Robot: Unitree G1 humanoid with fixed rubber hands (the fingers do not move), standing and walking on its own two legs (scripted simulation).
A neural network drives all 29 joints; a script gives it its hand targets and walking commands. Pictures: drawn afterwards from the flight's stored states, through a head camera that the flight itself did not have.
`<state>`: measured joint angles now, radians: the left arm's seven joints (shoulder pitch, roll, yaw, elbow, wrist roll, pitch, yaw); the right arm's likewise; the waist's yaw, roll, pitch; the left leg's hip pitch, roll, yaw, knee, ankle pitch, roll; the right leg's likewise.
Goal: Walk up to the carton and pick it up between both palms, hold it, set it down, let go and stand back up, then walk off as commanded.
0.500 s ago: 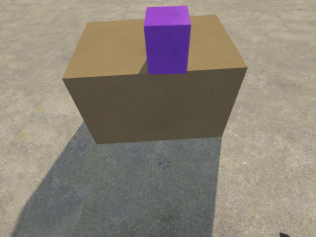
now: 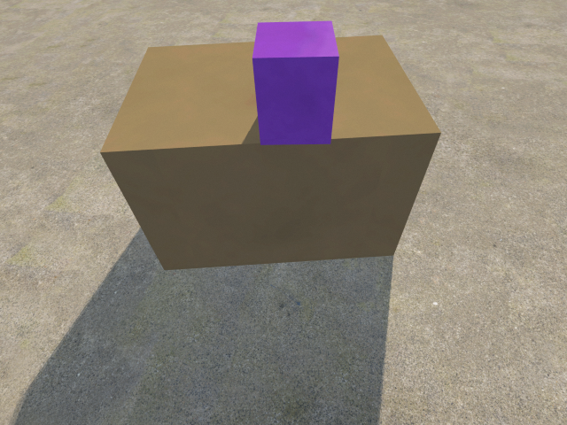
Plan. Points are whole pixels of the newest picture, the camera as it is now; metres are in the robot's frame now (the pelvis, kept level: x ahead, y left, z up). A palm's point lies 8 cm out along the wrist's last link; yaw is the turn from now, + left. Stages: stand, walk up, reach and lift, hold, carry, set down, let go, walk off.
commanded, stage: stand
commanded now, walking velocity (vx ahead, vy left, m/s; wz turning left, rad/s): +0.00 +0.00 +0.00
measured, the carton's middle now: (295, 84) +0.97 +0.03 -0.02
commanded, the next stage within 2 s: none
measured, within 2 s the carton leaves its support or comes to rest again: neither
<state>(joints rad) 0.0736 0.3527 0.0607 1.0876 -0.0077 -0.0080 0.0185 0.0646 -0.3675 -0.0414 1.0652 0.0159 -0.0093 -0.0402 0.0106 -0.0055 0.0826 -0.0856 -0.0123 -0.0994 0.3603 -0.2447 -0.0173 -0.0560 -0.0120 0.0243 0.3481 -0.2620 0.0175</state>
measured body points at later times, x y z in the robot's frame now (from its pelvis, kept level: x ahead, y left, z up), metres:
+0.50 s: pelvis +0.00 +0.00 +0.00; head +0.01 +0.00 +0.45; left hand +0.09 +0.31 -0.12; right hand +0.10 -0.31 -0.12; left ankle -0.03 +0.14 -0.75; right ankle -0.05 -0.13 -0.75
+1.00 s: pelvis -0.01 -0.01 +0.00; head +0.01 -0.01 +0.45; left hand +0.06 +0.31 -0.12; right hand +0.06 -0.32 -0.13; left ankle -0.03 +0.14 -0.75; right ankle -0.05 -0.13 -0.75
